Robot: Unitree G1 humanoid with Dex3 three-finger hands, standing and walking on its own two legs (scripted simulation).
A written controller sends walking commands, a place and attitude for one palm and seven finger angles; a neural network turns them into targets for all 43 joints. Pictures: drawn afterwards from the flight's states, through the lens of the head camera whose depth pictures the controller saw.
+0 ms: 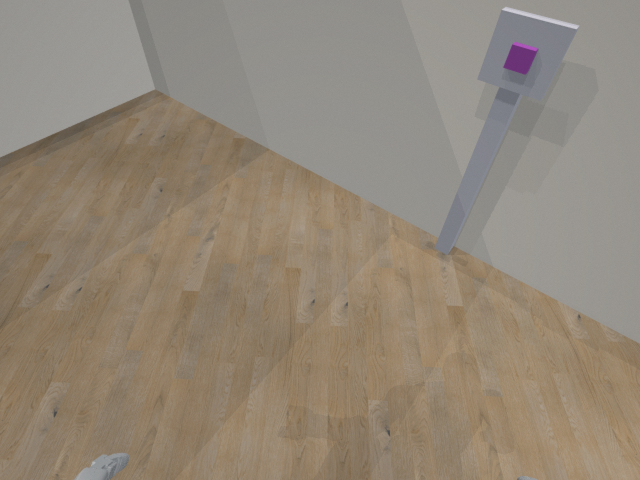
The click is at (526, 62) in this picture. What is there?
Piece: button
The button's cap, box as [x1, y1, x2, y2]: [503, 42, 538, 74]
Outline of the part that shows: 514,42 512,44 503,67 525,74 538,48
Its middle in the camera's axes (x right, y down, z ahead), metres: +0.51 -0.46 +0.99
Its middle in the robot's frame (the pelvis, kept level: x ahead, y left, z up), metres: +1.09 -0.46 +0.06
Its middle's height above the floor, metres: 0.82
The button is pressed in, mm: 0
